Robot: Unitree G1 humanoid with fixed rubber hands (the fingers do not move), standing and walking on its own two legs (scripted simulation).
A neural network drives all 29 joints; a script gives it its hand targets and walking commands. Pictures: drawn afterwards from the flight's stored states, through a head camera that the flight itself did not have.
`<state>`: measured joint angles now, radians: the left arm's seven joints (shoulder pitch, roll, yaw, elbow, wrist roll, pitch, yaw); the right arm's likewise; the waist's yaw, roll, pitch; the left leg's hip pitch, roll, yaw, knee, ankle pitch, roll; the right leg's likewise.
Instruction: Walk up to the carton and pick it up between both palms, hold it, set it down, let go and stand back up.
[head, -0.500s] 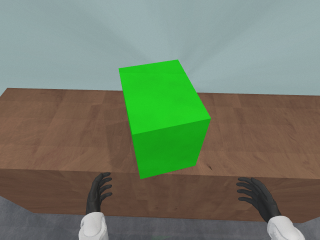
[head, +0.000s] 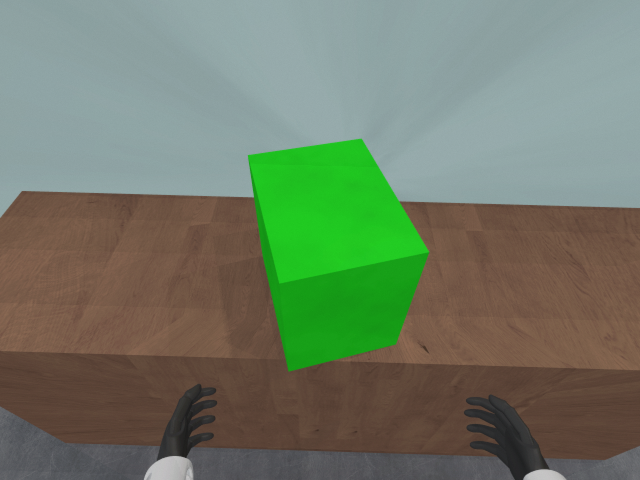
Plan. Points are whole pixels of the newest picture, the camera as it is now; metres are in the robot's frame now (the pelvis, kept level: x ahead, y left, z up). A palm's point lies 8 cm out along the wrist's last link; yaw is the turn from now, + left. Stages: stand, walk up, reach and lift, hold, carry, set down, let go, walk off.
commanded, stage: set down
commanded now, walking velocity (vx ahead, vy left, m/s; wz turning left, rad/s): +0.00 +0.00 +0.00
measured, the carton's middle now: (325, 254) +0.46 +0.02 -0.03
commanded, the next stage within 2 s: let go in 0.46 s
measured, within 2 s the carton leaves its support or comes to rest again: neither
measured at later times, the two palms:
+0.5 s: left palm (134, 466) +0.15 +0.26 -0.09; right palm out of the picture +0.13 -0.20 -0.09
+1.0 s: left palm (157, 462) +0.15 +0.23 -0.08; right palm out of the picture +0.13 -0.22 -0.09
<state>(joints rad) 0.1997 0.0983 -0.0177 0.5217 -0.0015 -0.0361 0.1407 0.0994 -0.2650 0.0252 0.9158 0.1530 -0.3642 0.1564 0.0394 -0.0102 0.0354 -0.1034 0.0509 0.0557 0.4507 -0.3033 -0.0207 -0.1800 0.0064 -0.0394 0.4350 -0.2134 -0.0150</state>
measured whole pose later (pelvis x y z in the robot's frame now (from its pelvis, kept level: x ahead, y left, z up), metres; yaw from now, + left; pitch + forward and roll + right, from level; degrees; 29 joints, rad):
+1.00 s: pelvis -0.01 +0.00 +0.00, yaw +1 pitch -5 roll -1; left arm 0.16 0.21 -0.01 0.53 0.00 0.14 0.02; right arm 0.17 -0.15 -0.07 0.79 -0.04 -0.25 0.01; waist 0.00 -0.01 0.12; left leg -0.07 0.05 0.05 0.47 -0.30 -0.02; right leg -0.13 0.00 -0.05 0.42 -0.20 -0.01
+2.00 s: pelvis -0.05 +0.03 +0.00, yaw +0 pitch -3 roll +0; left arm 0.39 0.20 -0.01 1.05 0.03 0.00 0.02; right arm 0.44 -0.22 -0.01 0.89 0.00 -0.01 -0.02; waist 0.01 -0.02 0.01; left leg -0.19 -0.01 0.08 0.51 -0.27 0.03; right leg -0.26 -0.05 -0.01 0.48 -0.16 0.04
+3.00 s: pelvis -0.01 +0.02 +0.00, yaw +0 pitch -2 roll +0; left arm 0.30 0.18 -0.03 1.10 0.00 -0.01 0.05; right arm 0.39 -0.16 0.00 0.99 0.00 -0.02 -0.03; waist 0.00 -0.03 0.03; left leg -0.13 0.00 0.08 0.44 -0.28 0.02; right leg -0.22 -0.04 -0.01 0.45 -0.20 0.03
